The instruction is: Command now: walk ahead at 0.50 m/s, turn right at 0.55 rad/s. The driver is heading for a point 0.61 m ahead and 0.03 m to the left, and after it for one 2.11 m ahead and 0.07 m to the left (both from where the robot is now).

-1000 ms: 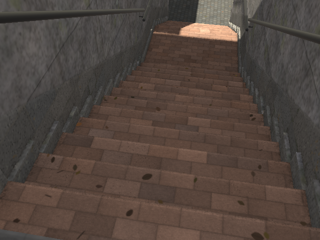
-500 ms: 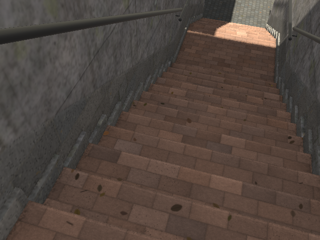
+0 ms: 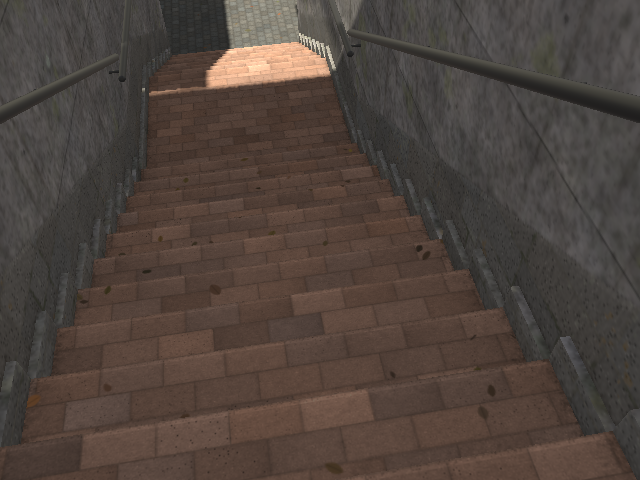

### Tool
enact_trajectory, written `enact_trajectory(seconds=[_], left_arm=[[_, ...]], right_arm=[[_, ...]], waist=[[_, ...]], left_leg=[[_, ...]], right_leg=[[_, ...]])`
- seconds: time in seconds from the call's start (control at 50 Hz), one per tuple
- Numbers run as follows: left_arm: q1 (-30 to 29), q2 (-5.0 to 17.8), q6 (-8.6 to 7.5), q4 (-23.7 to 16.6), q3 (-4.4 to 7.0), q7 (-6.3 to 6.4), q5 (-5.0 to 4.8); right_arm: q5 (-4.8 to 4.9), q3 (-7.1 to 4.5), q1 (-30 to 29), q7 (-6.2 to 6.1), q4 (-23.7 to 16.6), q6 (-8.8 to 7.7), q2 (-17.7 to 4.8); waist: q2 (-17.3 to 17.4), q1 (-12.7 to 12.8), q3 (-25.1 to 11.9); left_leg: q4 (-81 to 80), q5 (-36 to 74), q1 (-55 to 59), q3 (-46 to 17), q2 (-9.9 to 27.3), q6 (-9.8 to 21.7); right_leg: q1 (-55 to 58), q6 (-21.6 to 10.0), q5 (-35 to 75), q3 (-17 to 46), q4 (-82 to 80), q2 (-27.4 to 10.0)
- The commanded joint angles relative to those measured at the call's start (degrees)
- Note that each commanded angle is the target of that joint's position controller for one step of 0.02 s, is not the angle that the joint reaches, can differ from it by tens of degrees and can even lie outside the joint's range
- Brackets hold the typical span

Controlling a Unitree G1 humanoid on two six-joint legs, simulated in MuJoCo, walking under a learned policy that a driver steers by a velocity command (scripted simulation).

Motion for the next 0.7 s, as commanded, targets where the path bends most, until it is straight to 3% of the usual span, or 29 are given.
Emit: enact_trajectory(seconds=[0.02,0.06,0.08,0.1,0.12,0.14,0.16,0.18,0.2,0.22,0.24,0.28,0.3,0.32,0.34,0.38,0.42,0.48,0.5,0.52,0.54,0.56,0.58,0.6,0.62,0.64,0.66,0.68,0.7], left_arm=[[-1.7,3.9,-2.59,0.8,1.31,0.75,-0.32],[19.1,12.8,-3.97,7.2,5.53,1.24,-1.75],[35.5,19.9,-3.51,11.6,7.73,0.82,-1.26],[46.6,19.6,-3.00,15.0,7.93,0.22,-1.58],[44.7,16.2,-3.64,15.4,7.57,1.19,-1.38],[36.7,12.3,-4.24,13.9,6.50,1.70,-2.21],[29.4,8.2,-4.05,11.3,5.06,1.29,-1.47],[24.5,6.7,-3.66,10.3,3.95,0.75,-0.32],[16.9,1.5,-4.30,7.4,1.50,1.25,-0.38],[14.5,2.6,-4.88,6.0,1.34,1.34,-1.68],[15.8,2.9,-5.10,6.1,1.03,1.46,-2.56],[16.8,4.9,-5.86,6.0,0.40,1.32,-0.40],[19.5,1.5,-6.67,6.6,-0.75,2.64,0.14],[22.8,0.4,-7.03,7.6,-1.26,3.68,-0.38],[21.5,1.0,-7.09,6.5,-1.77,4.18,-0.10],[17.6,4.8,-5.74,5.1,-1.94,2.84,1.59],[20.9,6.7,-5.68,5.9,-1.94,2.23,0.34],[27.6,9.1,-3.76,8.9,-0.97,3.62,-0.39],[26.1,10.4,-3.01,8.9,-0.44,2.83,-0.28],[24.6,13.6,-2.50,8.3,0.43,0.66,2.10],[27.6,9.4,-2.46,10.5,0.30,-1.65,2.11],[35.3,1.1,-2.61,8.6,-1.41,-3.48,1.21],[19.7,5.5,-3.70,1.5,-0.57,-3.23,-1.44],[9.4,8.1,-4.69,-5.4,-0.04,-1.48,-4.10],[8.6,9.2,-5.20,-4.7,0.40,1.06,-3.45],[9.9,8.0,-5.06,-4.0,0.36,3.04,-2.32],[11.8,5.0,-4.66,-2.6,-0.77,3.84,0.14],[12.0,2.5,-3.97,-1.5,-1.22,3.70,0.85],[10.3,2.9,-2.99,-1.8,-1.09,3.19,0.95]], right_arm=[[-0.38,-2.28,2.8,0.01,-0.9,1.40,-9.3],[-2.82,-2.38,0.2,3.44,-1.3,2.32,-11.8],[-3.12,-0.05,11.3,6.58,0.2,2.05,-3.5],[0.12,-0.38,5.9,8.38,-4.1,0.52,-7.0],[3.24,-1.55,-13.2,7.47,-10.8,-1.98,-8.8],[3.93,-1.98,-24.3,5.63,-15.2,-3.36,-10.6],[2.74,-2.91,-21.6,5.23,-14.6,-3.16,-13.4],[2.75,-2.65,-17.2,5.10,-13.9,-2.56,-11.1],[1.10,-1.68,-13.6,4.87,-12.2,-1.49,-6.6],[0.15,-1.63,-12.6,5.17,-10.7,-0.41,-4.8],[-0.21,-2.07,-11.2,6.09,-9.8,0.49,-6.2],[-1.86,-1.36,-8.5,7.89,-10.2,0.87,-5.8],[-2.68,-0.85,-14.5,8.10,-12.1,0.44,-5.6],[-2.29,-0.88,-19.8,7.44,-14.0,0.41,-6.3],[-0.63,-0.62,-21.6,7.04,-14.1,0.28,-7.2],[-0.37,-1.30,-23.6,7.47,-15.6,1.72,-9.8],[-0.54,-2.15,-26.8,7.28,-17.3,2.29,-13.1],[0.09,-2.00,-31.2,6.44,-16.5,1.15,-12.8],[0.56,-2.61,-24.9,6.23,-13.9,0.16,-13.4],[1.64,-5.13,-7.9,6.23,-7.8,-1.06,-17.1],[0.46,-7.47,4.9,6.34,-4.3,-0.31,-22.6],[1.42,-8.07,8.5,7.14,-4.5,0.43,-28.0],[0.21,-8.49,12.9,7.52,-2.4,0.15,-26.7],[1.15,-8.25,6.4,7.80,-3.6,-0.97,-24.4],[0.80,-5.33,-3.6,7.75,-5.2,-1.27,-15.1],[-0.27,-3.26,-9.6,8.00,-6.8,-1.38,-10.8],[-1.41,-0.97,-16.4,6.84,-9.1,-2.13,-5.5],[0.49,-1.04,-19.1,6.17,-10.9,-2.74,-6.6],[2.18,-0.96,-15.4,6.00,-9.5,-2.76,-8.3]], waist=[[2.6,1.5,7.7],[-3.1,11.8,-1.7],[-10.4,11.6,-19.1],[-4.9,19.2,-31.7],[-1.2,23.0,-16.2],[1.1,21.8,-7.4],[5.0,16.3,-4.8],[7.7,10.5,0.9],[10.1,6.0,6.3],[6.4,5.6,9.2],[4.3,5.1,8.2],[2.1,3.3,4.9],[6.6,7.4,3.4],[5.1,9.8,2.6],[6.7,9.8,1.5],[1.8,7.2,3.8],[3.2,7.8,9.0],[4.2,12.9,9.9],[6.7,10.2,8.0],[8.7,3.4,2.4],[16.9,-1.9,-4.6],[22.9,3.0,-19.3],[14.6,-4.2,-12.1],[12.7,-4.2,-4.2],[2.4,1.4,-1.3],[2.4,6.1,2.4],[1.1,10.7,5.8],[6.2,9.8,8.0],[8.3,8.6,5.4]], left_leg=[[-2.1,37.2,-5.1,-11.2,13.8,11.0],[21.8,35.1,-21.3,-6.6,8.1,6.8],[48.5,0.1,-37.2,-8.0,2.5,1.0],[64.7,-5.5,-45.2,-16.8,-0.3,-0.2],[66.3,-4.5,-64.0,-19.2,-0.2,0.7],[63.8,-3.2,-68.2,-21.9,2.5,2.2],[57.1,1.5,-62.7,-23.3,5.3,3.5],[48.7,9.2,-56.2,-25.7,7.2,6.0],[30.3,26.1,-45.4,-29.4,10.8,8.2],[24.6,31.3,-39.1,-26.2,9.5,9.0],[18.7,36.3,-36.2,-24.2,7.7,9.1],[21.0,48.2,-30.0,-22.9,5.7,10.1],[9.1,62.3,-41.3,-27.9,9.1,9.4],[2.4,67.6,-43.4,-27.2,8.7,9.0],[-6.5,79.8,-34.0,-26.4,8.2,8.8],[-0.9,74.5,-18.7,-19.7,3.6,8.5],[-4.1,61.4,-26.4,-22.0,5.0,7.9],[-20.3,58.1,-30.1,-21.1,5.6,9.2],[-22.7,57.0,-20.0,-17.1,2.8,9.3],[-15.5,58.4,0.9,-8.9,-3.3,9.3],[-14.3,76.4,17.9,-18.1,3.4,17.1],[-5.5,96.8,36.5,-37.0,14.0,29.8],[-11.3,87.5,37.3,-46.7,16.5,31.3],[-15.5,58.2,29.4,-54.0,20.6,31.9],[-18.1,42.1,13.1,-51.5,19.0,27.4],[-18.9,38.7,-5.2,-49.4,16.8,27.9],[-22.5,39.9,-20.3,-43.3,13.0,24.6],[-25.5,42.1,-30.9,-37.5,9.6,25.1],[-25.6,38.1,-32.3,-36.8,7.6,25.6]], right_leg=[[2.3,0.1,-2.6,-3.7,-3.0,2.4],[35.9,-3.0,10.3,-7.2,-1.2,5.9],[67.9,-15.0,44.7,4.0,20.4,-3.1],[78.6,-23.5,44.7,19.3,17.4,-11.7],[71.2,-22.0,22.8,25.2,11.9,-12.4],[57.8,-19.7,6.5,23.9,8.6,-10.6],[44.2,-18.6,10.2,20.2,7.7,-10.2],[27.2,-18.3,7.4,18.1,7.3,-11.4],[7.6,-15.2,2.5,14.1,1.6,-9.9],[-4.0,-15.7,-4.9,11.1,-2.1,-6.5],[-8.3,-16.0,-10.3,10.2,-2.1,-4.7],[-15.0,-14.6,-12.8,8.5,5.6,-2.3],[-4.0,-13.1,-15.3,8.6,8.3,-2.7],[0.4,-11.6,-18.6,8.8,11.6,-2.3],[-6.1,-8.2,-24.7,3.6,14.7,2.0],[-19.7,-7.4,-33.4,2.1,14.4,2.7],[-8.9,-7.8,-32.7,7.6,16.8,-4.2],[11.4,-5.8,-29.0,10.0,24.4,-7.1],[10.6,-5.7,-23.0,6.3,32.5,-4.5],[4.0,-4.0,-12.1,-1.6,46.8,1.0],[-8.4,1.1,-27.5,-4.0,73.1,6.4],[-20.8,4.9,-60.0,-2.3,94.2,12.0],[-38.1,5.9,-60.9,0.7,97.9,12.2],[-52.7,5.3,-56.4,3.4,94.3,9.9],[-44.6,2.8,-44.3,7.7,81.5,4.1],[-35.0,0.7,-40.1,8.9,75.2,2.3],[-25.5,-1.0,-25.5,12.0,55.6,-2.2],[-16.7,-0.6,-18.0,8.3,44.6,-1.6],[-12.9,1.0,-17.5,4.9,42.1,0.1]])
Next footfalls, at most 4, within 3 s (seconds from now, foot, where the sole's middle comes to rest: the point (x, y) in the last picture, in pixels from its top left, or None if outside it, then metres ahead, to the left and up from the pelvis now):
0.06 right None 0.16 -0.12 -0.85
0.52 left None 0.46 0.10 -1.00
1.00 right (324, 440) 0.73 -0.06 -1.15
1.50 left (223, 391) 1.00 0.23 -1.30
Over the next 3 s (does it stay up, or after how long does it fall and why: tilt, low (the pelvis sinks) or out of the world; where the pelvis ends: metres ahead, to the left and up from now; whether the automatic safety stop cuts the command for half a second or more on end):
stays up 1.70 0.06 -0.90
